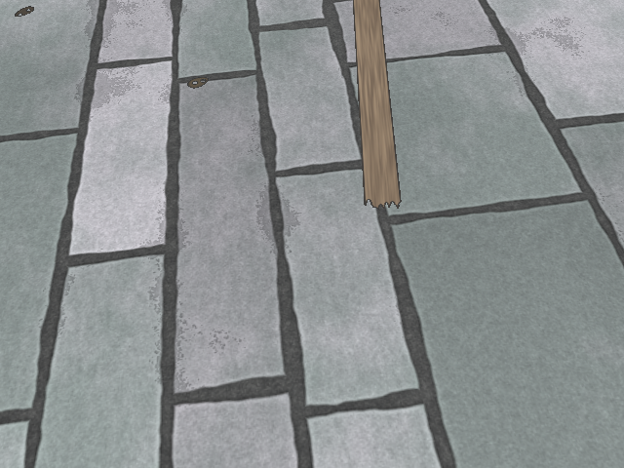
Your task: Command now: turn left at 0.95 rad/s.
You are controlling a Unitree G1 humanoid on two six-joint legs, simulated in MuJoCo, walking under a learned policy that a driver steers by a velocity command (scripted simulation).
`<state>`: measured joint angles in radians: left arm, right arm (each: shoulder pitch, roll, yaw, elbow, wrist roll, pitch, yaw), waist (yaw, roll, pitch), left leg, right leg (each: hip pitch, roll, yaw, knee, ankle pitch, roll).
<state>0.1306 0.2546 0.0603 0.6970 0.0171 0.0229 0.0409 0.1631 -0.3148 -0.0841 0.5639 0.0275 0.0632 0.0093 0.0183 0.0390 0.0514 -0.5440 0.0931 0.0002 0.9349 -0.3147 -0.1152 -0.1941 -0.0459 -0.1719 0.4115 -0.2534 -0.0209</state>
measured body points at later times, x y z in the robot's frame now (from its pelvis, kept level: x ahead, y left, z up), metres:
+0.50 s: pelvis +0.03 +0.03 -0.01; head +0.06 +0.02 +0.44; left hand +0.13 +0.32 -0.11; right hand +0.24 -0.20 -0.10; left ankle +0.01 +0.15 -0.74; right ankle +0.03 -0.08 -0.71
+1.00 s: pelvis +0.21 -0.03 +0.00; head +0.22 -0.07 +0.44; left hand +0.29 +0.26 -0.10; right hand +0.32 -0.34 -0.10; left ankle +0.38 +0.08 -0.71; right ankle +0.02 -0.07 -0.74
